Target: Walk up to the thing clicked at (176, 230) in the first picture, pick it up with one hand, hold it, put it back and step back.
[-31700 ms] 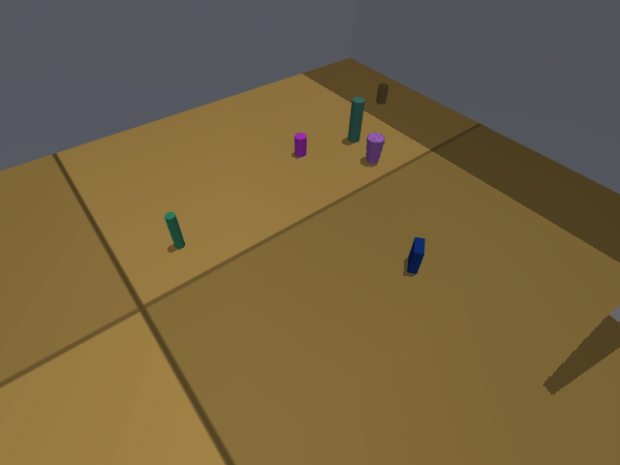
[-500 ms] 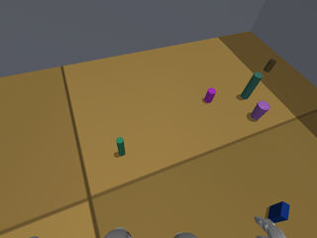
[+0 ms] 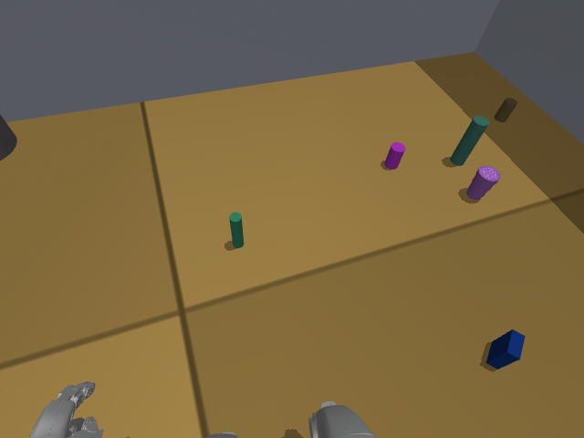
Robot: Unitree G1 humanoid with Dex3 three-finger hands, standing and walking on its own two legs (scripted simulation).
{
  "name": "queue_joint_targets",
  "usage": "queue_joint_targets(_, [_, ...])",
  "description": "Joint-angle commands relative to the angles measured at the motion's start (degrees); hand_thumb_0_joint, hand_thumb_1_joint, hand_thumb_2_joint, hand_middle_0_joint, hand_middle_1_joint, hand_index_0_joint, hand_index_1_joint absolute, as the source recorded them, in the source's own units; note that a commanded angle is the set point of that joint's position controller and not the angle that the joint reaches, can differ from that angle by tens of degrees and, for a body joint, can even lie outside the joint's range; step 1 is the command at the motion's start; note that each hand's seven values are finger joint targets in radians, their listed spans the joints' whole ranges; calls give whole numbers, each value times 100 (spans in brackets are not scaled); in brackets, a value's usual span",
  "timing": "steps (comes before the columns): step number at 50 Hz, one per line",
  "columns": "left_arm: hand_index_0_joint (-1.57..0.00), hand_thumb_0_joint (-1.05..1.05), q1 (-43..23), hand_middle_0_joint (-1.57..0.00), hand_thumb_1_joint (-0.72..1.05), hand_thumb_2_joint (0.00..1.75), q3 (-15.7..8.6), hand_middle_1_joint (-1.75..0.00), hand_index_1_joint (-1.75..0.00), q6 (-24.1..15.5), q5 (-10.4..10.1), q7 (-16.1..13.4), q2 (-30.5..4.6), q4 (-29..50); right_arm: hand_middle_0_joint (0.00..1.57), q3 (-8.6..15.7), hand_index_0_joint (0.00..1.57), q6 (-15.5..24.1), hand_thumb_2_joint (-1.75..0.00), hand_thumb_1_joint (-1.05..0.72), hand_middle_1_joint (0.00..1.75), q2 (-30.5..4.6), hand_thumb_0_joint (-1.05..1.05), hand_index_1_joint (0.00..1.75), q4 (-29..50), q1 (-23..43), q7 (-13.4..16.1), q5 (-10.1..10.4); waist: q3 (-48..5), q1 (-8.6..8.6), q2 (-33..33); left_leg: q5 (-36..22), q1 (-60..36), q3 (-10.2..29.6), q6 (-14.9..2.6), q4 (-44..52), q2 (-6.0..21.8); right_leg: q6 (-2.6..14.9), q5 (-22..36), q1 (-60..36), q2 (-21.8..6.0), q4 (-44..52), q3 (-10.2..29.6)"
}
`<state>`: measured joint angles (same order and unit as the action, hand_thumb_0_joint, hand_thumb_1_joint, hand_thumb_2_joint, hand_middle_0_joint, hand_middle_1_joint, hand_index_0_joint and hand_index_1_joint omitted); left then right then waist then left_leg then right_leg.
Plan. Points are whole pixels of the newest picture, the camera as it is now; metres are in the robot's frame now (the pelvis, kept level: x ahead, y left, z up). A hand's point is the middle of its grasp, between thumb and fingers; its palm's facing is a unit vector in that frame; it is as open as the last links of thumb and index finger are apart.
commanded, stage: step back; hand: left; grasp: from the side
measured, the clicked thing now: (236, 231) +0.87 +0.16 -0.67
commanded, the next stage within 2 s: stand in 1.46 s
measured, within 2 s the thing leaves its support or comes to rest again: neither
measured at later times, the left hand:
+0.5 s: hand out of the picture -0.10 +0.24 -0.13, palm faces -0.01 -0.90 -0.44, open 7.4 cm
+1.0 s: hand out of the picture -0.15 +0.24 -0.14, palm faces +0.06 -0.93 -0.35, open 7.4 cm
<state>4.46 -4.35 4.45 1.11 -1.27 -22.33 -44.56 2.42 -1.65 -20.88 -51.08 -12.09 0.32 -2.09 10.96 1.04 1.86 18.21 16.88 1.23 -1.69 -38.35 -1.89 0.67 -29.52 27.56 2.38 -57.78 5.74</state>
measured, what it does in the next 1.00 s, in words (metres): walks backwards: right foot, then left foot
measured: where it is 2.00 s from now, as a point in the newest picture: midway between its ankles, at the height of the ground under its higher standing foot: outside the picture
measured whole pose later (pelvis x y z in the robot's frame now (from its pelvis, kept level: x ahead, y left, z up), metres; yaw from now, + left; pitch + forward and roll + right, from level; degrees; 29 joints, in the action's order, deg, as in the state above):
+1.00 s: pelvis -0.20 -0.02 +0.01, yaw +2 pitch -2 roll -1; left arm 12.3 -3.2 -1.4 2.4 1.0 -19.5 -56.8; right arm 3.8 0.3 -22.8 -57.5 -12.4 -1.1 -1.9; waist 2.9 -1.9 -1.6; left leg 23.5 16.6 1.8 -0.3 -37.0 0.4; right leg 0.1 -15.4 14.6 -1.7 -32.3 -2.6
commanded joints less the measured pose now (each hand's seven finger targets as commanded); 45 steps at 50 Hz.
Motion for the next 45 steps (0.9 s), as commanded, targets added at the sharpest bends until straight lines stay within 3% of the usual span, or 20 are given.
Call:
queue_joint_targets(1, [-20, 0, 613, -20, 90, 90, -346, -30, -30, -109, -90, -62, -1124, 202, 20, 392, 20, 228, -90, -90, 30, -1603, 0, 30, 669, 609, 217, 9, -1127, -378, -778, -2809, -69, 1462, -1200, 1321, 1745, 22, 8, -23, 222, -1789, 514])
queue_joint_targets(7, [-20, 0, 445, -20, 90, 90, -287, -30, -30, -186, 6, 45, -975, 245, 20, 437, 20, 130, -90, -90, 30, -1573, 0, 30, 708, 144, 181, -37, -1392, 72, -1108, -2587, -1123, 1323, -1280, 1131, 1667, -255, -186, -153, -14, 308, -52])
queue_joint_targets(8, [-20, 0, 603, -20, 90, 90, -283, -30, -30, -202, 1, 45, -958, 201, 20, 450, 20, 101, -90, -90, 30, -1650, 0, 30, 750, 250, 181, -22, -1538, -26, -1334, -2607, -1183, 1354, -1238, 1064, 1786, -179, -64, -374, -205, 966, -122])
queue_joint_targets(12, [-20, 0, 1431, -20, 90, 90, -348, -30, -30, -280, 64, 78, -1044, -330, 20, 382, 20, -67, -90, -90, 30, -1595, 0, 30, 791, 557, 120, 89, -1719, -319, -1169, -1285, 143, 853, -534, 502, 1215, 132, 1226, -1995, -195, 3356, -440])
queue_joint_targets(13, [-20, 0, 1377, -20, 90, 90, -454, -30, -30, -307, 160, 84, -1424, -264, 20, 298, 20, -50, -90, -90, 30, -1272, 0, 30, 900, 567, 106, 98, -1410, -312, -115, -96, 1328, 568, -169, -241, 506, 423, 715, -2099, -954, 3533, 955])
queue_joint_targets(14, [-20, 0, 956, -20, 90, 90, -617, -30, -30, -257, 161, 86, -2142, -68, 20, 317, 20, -41, -90, -90, 30, -1111, 0, 30, 1031, 810, 195, 126, -1088, -547, 1404, 1504, 1526, 335, 168, -1645, -368, 1376, 647, -747, -2410, 4149, 2429])
queue_joint_targets(15, [-20, 0, 504, -20, 90, 90, -618, -30, -30, -301, 161, 42, -2244, 141, 20, 416, 20, -74, -90, -90, 30, -1322, 0, 30, 980, 802, 232, 142, -722, -466, 1297, 1652, 1252, 955, 250, -2656, -96, 1772, 698, 182, -2929, 4366, 2888])
queue_joint_targets(18, [-20, 0, -134, -20, 90, 90, -392, -30, -30, -394, 171, -23, -1467, 166, 20, 349, 20, -40, -90, -90, 30, -1246, 0, 30, 604, 249, 180, 172, -710, 43, 463, 745, 1097, 840, 208, -3146, -453, 987, 1919, -281, -1568, 3405, 726])
queue_joint_targets(24, [-20, 0, 733, -20, 90, 90, -460, -30, -30, -508, 215, 8, -1520, -58, 20, 349, 20, 119, -90, -90, 30, -1249, 0, 30, 534, 510, 27, 5, -996, -582, 853, 1254, 1247, 238, 268, -766, 91, 1068, -434, -1954, -1691, 3559, 1174])
queue_joint_targets(27, [-20, 0, 537, -20, 90, 90, -367, -30, -30, -434, 131, 83, -1549, -120, 20, 366, 20, 230, -90, -90, 30, -1078, 0, 30, 91, -46, -17, 27, -1000, -248, 879, 691, -522, -278, 79, 1491, -58, 830, -281, -1092, -1499, 3350, 683])
queue_joint_targets(28, [-20, 0, 671, -20, 90, 90, -266, -30, -30, -419, 130, 97, -1293, -129, 20, 425, 20, 282, -90, -90, 30, -1145, 0, 30, -53, -246, -3, 1, -1117, -162, 490, 287, -1190, -2, -4, 1917, 24, 627, 95, -767, -1304, 2824, 432])
queue_joint_targets(29, [-20, 0, 743, -20, 90, 90, -159, -30, -30, -423, 87, 115, -953, -138, 20, 509, 20, 322, -90, -90, 30, -1410, 0, 30, -127, -418, 20, -69, -1242, -107, -431, 1295, -1859, 1474, -273, 2145, 790, 293, -90, 299, -929, 2078, 70])
queue_joint_targets(30, [-20, 0, 273, -20, 90, 90, -183, -30, -30, -440, -27, 107, -1003, -167, 20, 526, 20, 326, -90, -90, 30, -1954, 0, 30, -27, -18, 7, -50, -888, 12, -1310, 3299, -469, 3168, -955, 2754, 1983, 5, -320, 340, -353, 1288, -676])
queue_joint_targets(31, [-20, 0, 79, -20, 90, 90, -304, -30, -30, -459, 39, 103, -1372, -219, 20, 563, 20, 349, -90, -90, 30, -2033, 0, 30, 95, 308, -16, -25, -366, 12, -979, 3434, 553, 3286, -1265, 2938, 2236, 4, -224, -172, -562, 746, -229])
queue_joint_targets(33, [-20, 0, 464, -20, 90, 90, -224, -30, -30, -515, -55, 191, -1069, -415, 20, 336, 20, 451, -90, -90, 30, -1451, 0, 30, 93, 614, 6, -46, -470, -276, -611, 1741, 34, 2011, -869, 2439, 1523, 45, 409, -315, -545, 976, -211])
queue_joint_targets(38, [-20, 0, 883, -20, 90, 90, -252, -30, -30, -648, 56, 158, -963, -844, 20, 303, 20, 269, -90, -90, 30, -1287, 0, 30, -16, 508, -68, 23, -739, -342, -845, 1588, 698, 932, -361, 1547, 996, 85, 1038, -2273, -98, 3258, -763])
queue_joint_targets(39, [-20, 0, 1009, -20, 90, 90, -289, -30, -30, -688, 98, 113, -1081, -880, 20, 234, 20, 247, -90, -90, 30, -1095, 0, 30, -2, 365, -58, 45, -839, -367, -411, 1493, 1012, 754, -232, 1034, 823, 124, 1002, -2717, -344, 3585, -257])
queue_joint_targets(41, [-20, 0, 884, -20, 90, 90, -398, -30, -30, -733, 136, 94, -1749, -852, 20, 275, 20, 201, -90, -90, 30, -1074, 0, 30, 3, 424, -27, 30, -472, -399, 625, 1498, 1327, 333, 58, -929, 55, 980, -2224, -1474, -2156, 4835, 2455])
queue_joint_targets(42, [-20, 0, 544, -20, 90, 90, -394, -30, -30, -757, 134, 96, -1732, -681, 20, 328, 20, 218, -90, -90, 30, -1249, 0, 30, -82, 242, -29, 27, -270, -279, 312, 1253, 1126, 532, 124, -1213, 245, 1244, -2221, -1056, -2400, 4850, 2578])
queue_joint_targets(45, [-20, 0, 435, -20, 90, 90, -335, -30, -30, -809, 129, 79, -1446, -713, 20, 318, 20, 306, -90, -90, 30, -1122, 0, 30, -207, 75, -79, 57, -588, -228, 315, 920, 839, 488, 75, -701, 363, 1023, -794, -1292, -1905, 4474, 1495])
